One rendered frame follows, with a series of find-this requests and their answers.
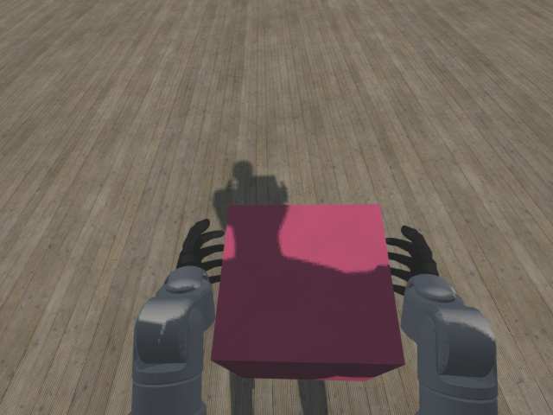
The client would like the robot left hand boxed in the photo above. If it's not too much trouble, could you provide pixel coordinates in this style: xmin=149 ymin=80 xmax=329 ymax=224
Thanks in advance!
xmin=176 ymin=219 xmax=225 ymax=284

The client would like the right robot forearm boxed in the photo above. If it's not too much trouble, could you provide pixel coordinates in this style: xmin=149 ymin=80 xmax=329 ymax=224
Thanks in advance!
xmin=401 ymin=274 xmax=498 ymax=415

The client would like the carton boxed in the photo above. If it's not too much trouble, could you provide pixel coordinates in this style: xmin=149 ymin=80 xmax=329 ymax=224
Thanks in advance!
xmin=211 ymin=204 xmax=405 ymax=381

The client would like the robot right hand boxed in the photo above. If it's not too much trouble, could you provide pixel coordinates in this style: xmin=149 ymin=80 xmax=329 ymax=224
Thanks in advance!
xmin=385 ymin=226 xmax=439 ymax=296

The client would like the left robot forearm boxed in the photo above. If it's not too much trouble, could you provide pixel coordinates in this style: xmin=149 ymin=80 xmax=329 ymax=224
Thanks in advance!
xmin=128 ymin=265 xmax=215 ymax=415

